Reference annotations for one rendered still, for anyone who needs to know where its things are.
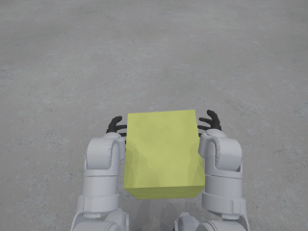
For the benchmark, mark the robot left forearm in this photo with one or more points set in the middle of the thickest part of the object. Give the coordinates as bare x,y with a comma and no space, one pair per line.
99,195

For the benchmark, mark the robot right forearm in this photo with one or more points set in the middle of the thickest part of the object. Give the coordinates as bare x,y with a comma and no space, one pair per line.
223,194

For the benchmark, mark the right robot thigh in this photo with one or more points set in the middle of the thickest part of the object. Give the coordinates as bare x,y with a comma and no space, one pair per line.
185,223

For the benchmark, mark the carton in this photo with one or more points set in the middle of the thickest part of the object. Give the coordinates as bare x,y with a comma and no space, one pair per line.
161,155

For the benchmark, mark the robot right shin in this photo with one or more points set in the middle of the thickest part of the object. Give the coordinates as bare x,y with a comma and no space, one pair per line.
184,214

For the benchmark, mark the right robot upper arm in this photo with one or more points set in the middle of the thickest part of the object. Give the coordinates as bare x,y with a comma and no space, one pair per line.
219,225

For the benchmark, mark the left robot hand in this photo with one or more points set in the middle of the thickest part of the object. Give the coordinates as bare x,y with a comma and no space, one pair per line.
112,128

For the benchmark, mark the right robot hand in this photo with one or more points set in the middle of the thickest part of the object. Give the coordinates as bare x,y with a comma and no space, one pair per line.
214,122

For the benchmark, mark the left robot upper arm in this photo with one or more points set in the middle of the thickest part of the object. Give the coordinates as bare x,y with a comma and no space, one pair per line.
97,225

